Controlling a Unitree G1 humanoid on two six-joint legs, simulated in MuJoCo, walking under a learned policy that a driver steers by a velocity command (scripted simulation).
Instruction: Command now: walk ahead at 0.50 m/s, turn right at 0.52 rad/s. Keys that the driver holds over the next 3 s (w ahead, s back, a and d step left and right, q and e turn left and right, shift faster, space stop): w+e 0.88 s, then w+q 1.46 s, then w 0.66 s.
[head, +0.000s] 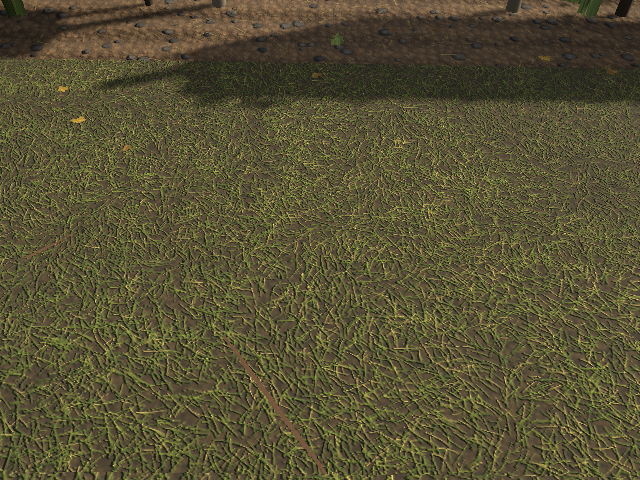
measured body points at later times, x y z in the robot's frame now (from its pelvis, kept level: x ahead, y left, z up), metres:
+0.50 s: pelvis +0.27 -0.10 +0.00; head +0.28 -0.08 +0.45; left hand +0.24 +0.14 -0.16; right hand +0.36 -0.37 -0.11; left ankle +0.38 +0.06 -0.68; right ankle +0.23 -0.16 -0.74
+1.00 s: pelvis +0.49 -0.22 -0.06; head +0.50 -0.24 +0.39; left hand +0.75 -0.11 -0.17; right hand +0.29 -0.37 -0.20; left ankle +0.47 -0.02 -0.69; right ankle +0.45 -0.31 -0.74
